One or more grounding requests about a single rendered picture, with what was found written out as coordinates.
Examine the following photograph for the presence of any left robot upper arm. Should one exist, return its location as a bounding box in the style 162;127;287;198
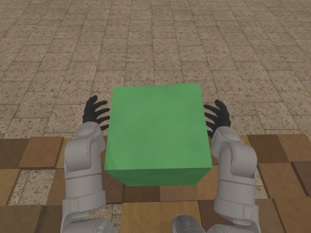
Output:
63;217;115;233

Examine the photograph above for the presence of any robot right thigh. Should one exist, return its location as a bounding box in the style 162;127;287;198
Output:
171;215;206;233

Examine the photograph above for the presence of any right robot hand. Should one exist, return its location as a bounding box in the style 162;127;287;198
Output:
203;99;231;138

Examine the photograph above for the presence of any robot right forearm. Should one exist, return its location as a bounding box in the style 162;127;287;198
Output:
210;126;261;233

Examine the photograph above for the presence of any carton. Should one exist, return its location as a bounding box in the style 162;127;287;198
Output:
104;83;213;186

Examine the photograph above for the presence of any left robot hand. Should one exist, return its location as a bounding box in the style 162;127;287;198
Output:
83;95;110;131

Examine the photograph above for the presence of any robot left forearm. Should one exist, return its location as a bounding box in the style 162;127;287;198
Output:
60;121;107;233

